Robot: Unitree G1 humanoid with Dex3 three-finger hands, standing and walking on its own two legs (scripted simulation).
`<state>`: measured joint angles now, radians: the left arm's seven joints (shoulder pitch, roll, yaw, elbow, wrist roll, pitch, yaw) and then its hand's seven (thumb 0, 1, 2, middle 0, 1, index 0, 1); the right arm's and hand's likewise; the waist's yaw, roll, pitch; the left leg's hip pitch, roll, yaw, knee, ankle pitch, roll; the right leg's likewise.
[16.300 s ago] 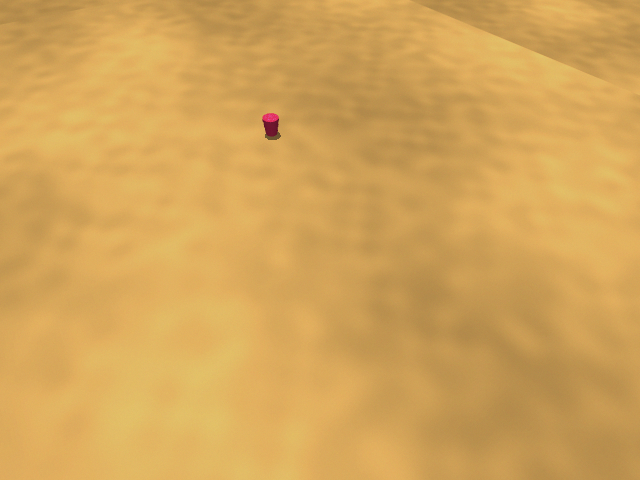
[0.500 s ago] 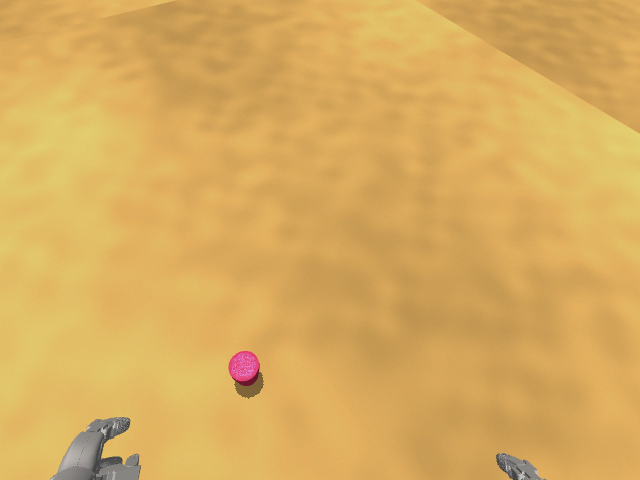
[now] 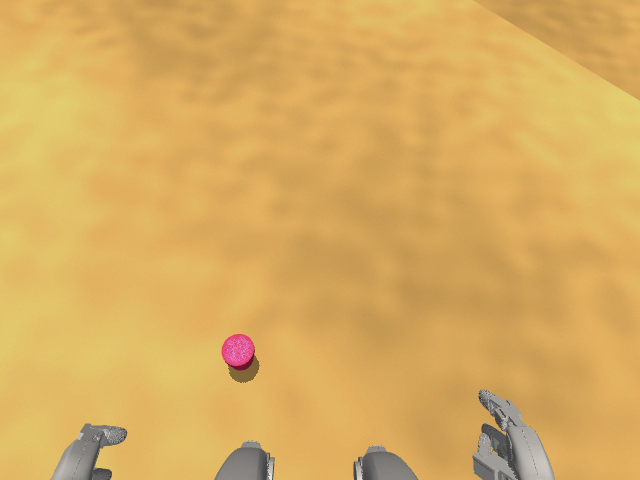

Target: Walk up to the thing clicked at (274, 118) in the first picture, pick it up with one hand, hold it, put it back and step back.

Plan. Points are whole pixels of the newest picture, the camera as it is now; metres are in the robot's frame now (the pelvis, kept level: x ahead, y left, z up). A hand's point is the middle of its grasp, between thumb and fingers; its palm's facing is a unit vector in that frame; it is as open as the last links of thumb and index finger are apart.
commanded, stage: rise first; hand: left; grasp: from above
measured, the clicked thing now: (240, 354) +0.45 +0.19 -0.65
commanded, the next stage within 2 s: none
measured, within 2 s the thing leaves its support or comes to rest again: neither
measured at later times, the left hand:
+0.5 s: hand (138, 474) +0.15 +0.26 -0.23, palm faces -0.34 -0.73 -0.59, open 14.1 cm
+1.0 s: hand (183, 397) +0.29 +0.26 -0.42, palm faces -0.48 -0.24 -0.84, open 13.9 cm
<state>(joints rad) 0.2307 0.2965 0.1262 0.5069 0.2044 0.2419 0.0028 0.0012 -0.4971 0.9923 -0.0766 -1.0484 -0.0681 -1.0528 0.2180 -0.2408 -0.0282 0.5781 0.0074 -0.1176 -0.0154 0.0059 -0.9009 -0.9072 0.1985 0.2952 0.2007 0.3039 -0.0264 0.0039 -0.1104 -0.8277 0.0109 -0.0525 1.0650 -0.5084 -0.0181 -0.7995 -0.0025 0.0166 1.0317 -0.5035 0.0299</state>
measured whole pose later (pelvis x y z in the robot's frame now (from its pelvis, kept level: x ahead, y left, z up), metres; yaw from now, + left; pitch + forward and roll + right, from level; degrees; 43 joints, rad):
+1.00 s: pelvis -0.09 -0.01 -0.28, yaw -2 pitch +34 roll -3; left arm -0.60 0.53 0.07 1.04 0.94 -0.13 0.19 0.00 -0.50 1.01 -0.08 -1.08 -0.09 -1.06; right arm 0.13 -0.27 -0.05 0.72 -0.04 -0.11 0.07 0.00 -0.90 -0.90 0.20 0.30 0.20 0.30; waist -0.07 0.02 -0.14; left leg -2.02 -0.02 -0.10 2.09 -0.66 -0.05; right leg -1.98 0.02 0.00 2.06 -0.67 0.04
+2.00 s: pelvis -0.08 +0.00 -0.35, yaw -5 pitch +36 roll -7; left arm -0.93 0.67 0.08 1.43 1.26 -0.20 0.40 0.00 -0.52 1.01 -0.09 -1.03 -0.09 -1.02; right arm 0.15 -0.25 0.02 0.75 -0.13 -0.03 0.13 0.00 -0.91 -0.91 0.20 0.30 0.20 0.30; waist -0.21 0.00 -0.09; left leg -2.28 -0.04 -0.14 2.34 -0.70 -0.04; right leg -2.21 0.04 -0.02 2.28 -0.70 0.06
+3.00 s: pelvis -0.09 +0.01 -0.37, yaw -7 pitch +35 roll -9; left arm -1.02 0.77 0.07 1.50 1.27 -0.19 0.38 0.00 -0.51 1.01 -0.11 -1.06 -0.11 -1.06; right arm 0.17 -0.28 0.10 0.72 -0.14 -0.03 0.14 0.00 -0.92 -0.91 0.20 0.29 0.20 0.30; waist -0.27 0.00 -0.05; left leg -2.33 -0.04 -0.16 2.40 -0.68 -0.03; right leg -2.24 0.04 -0.04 2.30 -0.68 0.06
